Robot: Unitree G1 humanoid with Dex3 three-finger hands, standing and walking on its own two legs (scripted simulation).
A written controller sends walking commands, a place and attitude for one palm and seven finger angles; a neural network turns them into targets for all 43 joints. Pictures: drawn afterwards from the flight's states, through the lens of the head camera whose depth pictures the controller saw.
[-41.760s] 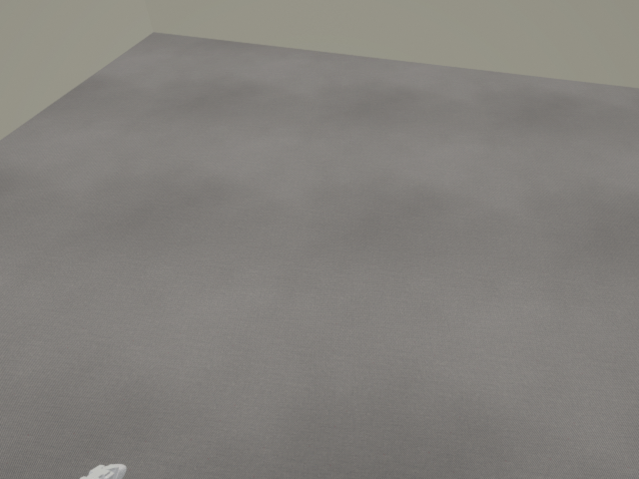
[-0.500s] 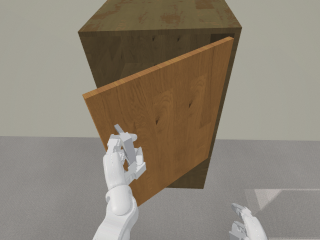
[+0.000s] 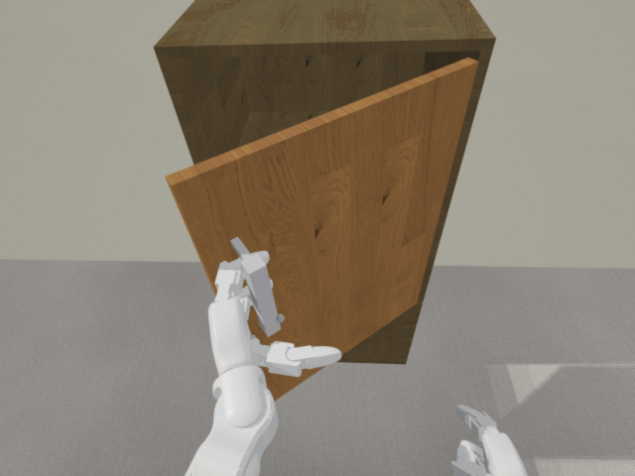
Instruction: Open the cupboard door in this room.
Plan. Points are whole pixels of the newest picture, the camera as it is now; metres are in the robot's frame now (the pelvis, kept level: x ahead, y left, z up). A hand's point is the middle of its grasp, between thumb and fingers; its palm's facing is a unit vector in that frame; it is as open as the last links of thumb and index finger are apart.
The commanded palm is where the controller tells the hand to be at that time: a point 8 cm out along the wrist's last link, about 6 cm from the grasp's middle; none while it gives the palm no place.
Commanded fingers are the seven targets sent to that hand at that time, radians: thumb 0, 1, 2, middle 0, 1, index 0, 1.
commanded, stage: open thumb and fingers to let go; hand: left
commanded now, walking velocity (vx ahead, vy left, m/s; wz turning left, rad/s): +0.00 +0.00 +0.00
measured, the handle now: (255, 288) +0.33 +0.10 +0.08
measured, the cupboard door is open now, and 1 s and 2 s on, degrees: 38 41 41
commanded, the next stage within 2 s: slide the hand sideways off the handle in 0.16 s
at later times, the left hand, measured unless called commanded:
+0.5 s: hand (282, 364) +0.23 +0.05 +0.08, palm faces -0.16 -0.99 +0.01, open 16.2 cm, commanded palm +0.22 +0.10 +0.08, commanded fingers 0.00 -0.50 0.30 -0.15 -0.30 -0.15 -0.30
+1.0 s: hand (250, 383) +0.21 +0.08 +0.08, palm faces -0.08 -1.00 +0.00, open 16.1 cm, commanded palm +0.19 +0.15 +0.08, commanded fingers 0.00 -0.50 0.30 -0.15 -0.30 -0.15 -0.30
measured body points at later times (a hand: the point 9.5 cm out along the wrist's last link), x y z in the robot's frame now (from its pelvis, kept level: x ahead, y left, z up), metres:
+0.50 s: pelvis -0.02 +0.02 +0.00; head -0.01 -0.01 +0.45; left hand +0.23 +0.11 +0.08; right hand +0.16 -0.21 -0.09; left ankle +0.05 +0.14 -0.70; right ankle -0.05 -0.06 -0.70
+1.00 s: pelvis -0.01 +0.02 +0.00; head +0.00 +0.00 +0.45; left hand +0.21 +0.14 +0.08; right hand +0.16 -0.20 -0.08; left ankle +0.05 +0.14 -0.70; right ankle -0.05 -0.06 -0.70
